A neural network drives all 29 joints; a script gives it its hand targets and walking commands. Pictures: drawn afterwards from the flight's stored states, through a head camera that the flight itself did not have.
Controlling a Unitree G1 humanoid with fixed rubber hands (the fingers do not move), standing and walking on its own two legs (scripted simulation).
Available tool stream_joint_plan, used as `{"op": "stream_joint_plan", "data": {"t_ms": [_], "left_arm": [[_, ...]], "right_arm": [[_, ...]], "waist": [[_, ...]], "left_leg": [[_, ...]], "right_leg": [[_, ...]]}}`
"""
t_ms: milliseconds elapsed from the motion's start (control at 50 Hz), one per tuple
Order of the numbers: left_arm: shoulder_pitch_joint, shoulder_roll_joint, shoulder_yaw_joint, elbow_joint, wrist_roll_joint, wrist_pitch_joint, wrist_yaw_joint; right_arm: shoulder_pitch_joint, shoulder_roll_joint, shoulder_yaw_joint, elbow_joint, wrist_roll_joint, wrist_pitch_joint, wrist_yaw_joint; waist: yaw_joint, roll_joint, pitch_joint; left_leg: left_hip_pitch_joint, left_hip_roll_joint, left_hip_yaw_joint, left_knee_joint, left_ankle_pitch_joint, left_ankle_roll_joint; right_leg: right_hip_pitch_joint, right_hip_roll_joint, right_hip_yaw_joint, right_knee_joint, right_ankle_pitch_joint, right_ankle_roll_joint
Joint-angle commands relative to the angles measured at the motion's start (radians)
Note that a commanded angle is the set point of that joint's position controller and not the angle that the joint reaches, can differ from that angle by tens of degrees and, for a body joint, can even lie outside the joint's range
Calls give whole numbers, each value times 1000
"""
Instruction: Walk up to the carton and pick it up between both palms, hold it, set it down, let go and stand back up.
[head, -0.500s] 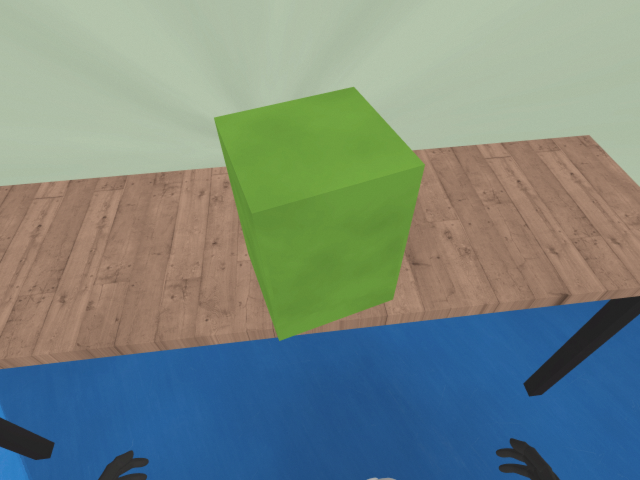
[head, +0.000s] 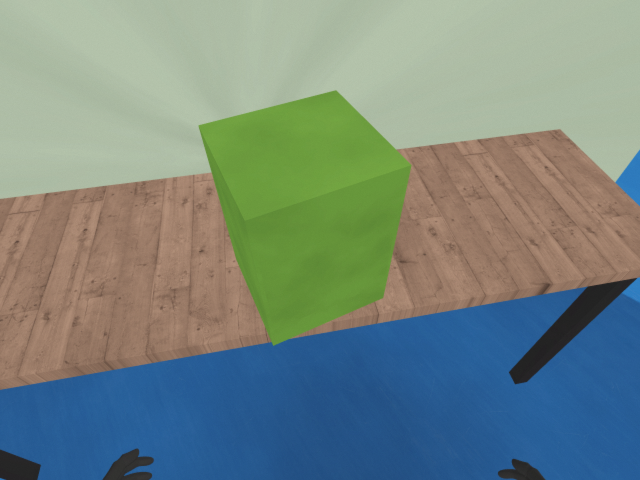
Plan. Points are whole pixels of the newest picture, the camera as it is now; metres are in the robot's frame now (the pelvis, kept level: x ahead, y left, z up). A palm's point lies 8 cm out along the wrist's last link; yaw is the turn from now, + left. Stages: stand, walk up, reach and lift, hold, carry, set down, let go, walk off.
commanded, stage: walk up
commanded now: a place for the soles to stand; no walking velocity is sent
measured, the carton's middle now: (303, 223) +0.46 +0.02 +0.05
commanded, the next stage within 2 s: reach and lift in 0.62 s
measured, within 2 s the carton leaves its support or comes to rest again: neither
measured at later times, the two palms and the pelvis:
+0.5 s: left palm out of the picture +0.13 +0.25 -0.09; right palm out of the picture +0.07 -0.29 -0.10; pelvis +0.01 -0.01 +0.00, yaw -2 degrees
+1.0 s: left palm (158, 463) +0.17 +0.20 -0.06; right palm (556, 455) +0.17 -0.29 -0.08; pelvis -0.01 -0.04 +0.00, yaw +7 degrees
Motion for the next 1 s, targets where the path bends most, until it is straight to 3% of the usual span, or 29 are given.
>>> {"op": "stream_joint_plan", "data": {"t_ms": [0,60,160,200,260,280,300,340,380,420,500,560,600,620,640,660,700,760,860,980], "left_arm": [[9,119,40,-80,1,-22,-2],[0,127,44,-76,3,-19,-4],[10,142,48,-66,-2,-21,-2],[14,159,51,-58,-4,-24,0],[13,180,52,-48,-2,-24,5],[7,180,51,-45,0,-22,7],[-15,174,47,-44,0,-19,9],[-40,141,34,-44,1,-14,9],[-8,112,25,-31,0,-16,2],[-7,112,27,-32,6,-17,-2],[-1,129,34,-32,-1,-17,-4],[7,151,40,-26,-5,-17,2],[0,164,42,-24,-4,-16,5],[-444,125,-25,18,-16,171,36],[-380,91,-46,21,1,244,52],[-379,81,-31,-41,12,286,40],[-353,90,-11,-127,21,330,2],[-327,88,25,-191,57,346,-1],[-287,53,39,-219,78,321,26],[-350,36,27,-215,39,269,54]], "right_arm": [[-8,-157,-51,-79,2,-14,-5],[16,-151,-52,-86,-1,-6,-5],[13,-147,-54,-94,-1,3,-5],[18,-137,-53,-97,0,6,-3],[61,-111,-49,-95,3,9,-3],[72,-109,-50,-94,1,7,-5],[92,-103,-48,-88,2,2,-6],[112,-116,-50,-73,1,-14,-10],[85,-150,-58,-69,-6,-25,-12],[72,-158,-58,-73,-7,-24,-12],[59,-149,-55,-88,2,-4,-10],[63,-136,-54,-92,2,8,-9],[83,-123,-53,-91,3,11,-9],[-349,-88,-145,48,-54,-175,51],[-219,-139,-193,90,-71,-225,80],[-195,-139,-208,82,-69,-235,74],[-167,-134,-220,75,-54,-244,49],[-132,-118,-189,111,-16,-247,38],[-111,-98,-135,85,8,-216,45],[-160,-34,-118,12,-4,-196,56]], "waist": [[13,29,-41],[3,38,-31],[11,18,-2],[9,-20,-10],[-1,-96,-32],[-4,-106,-20],[-18,-116,-17],[-29,-97,-14],[-6,-28,-27],[2,-2,-38],[6,31,-39],[7,-1,-29],[1,-44,-27],[48,62,68],[-8,27,92],[-2,-20,35],[-14,-56,-92],[-26,-58,-192],[-30,-33,-141],[-34,-19,-26]], "left_leg": [[3,211,-161,-159,249,74],[-8,202,-156,-173,130,66],[-30,176,-136,-138,78,58],[-3,122,-119,-76,69,32],[42,35,-149,-8,-18,-9],[44,21,-165,-18,-43,-12],[50,25,-179,-53,-47,-10],[85,67,-197,-142,13,12],[100,144,-212,-180,134,48],[81,207,-192,-173,253,74],[27,168,-138,-126,214,56],[22,115,-132,-71,139,32],[40,75,-144,-39,79,12],[-242,54,-205,-36,-14,-37],[-168,72,-189,-6,-8,-39],[-112,79,-189,32,33,-38],[0,63,-171,67,150,-37],[48,35,-170,80,219,-44],[1,1,-170,-55,135,-41],[-69,-2,-168,-152,18,-30]], "right_leg": [[29,-40,-16,1,205,-48],[24,-36,-6,8,202,-57],[22,-43,35,-22,200,-67],[4,-58,103,-76,198,-88],[-38,-117,305,-209,71,-148],[-49,-124,339,-235,42,-157],[-53,-122,333,-241,23,-152],[-67,-84,234,-194,57,-101],[-42,-25,88,-75,182,-57],[-6,-17,11,-14,223,-47],[43,-36,42,-18,278,-65],[23,-52,116,-62,256,-88],[-11,-78,206,-131,178,-112],[-140,-69,-192,-10,-80,-134],[-172,-68,-188,5,-20,-137],[-145,-72,-187,-7,32,-120],[-73,-64,-194,-12,217,-88],[35,-53,-185,-14,361,-73],[184,-61,-138,-107,285,-59],[179,-77,-108,-205,52,-52]]}}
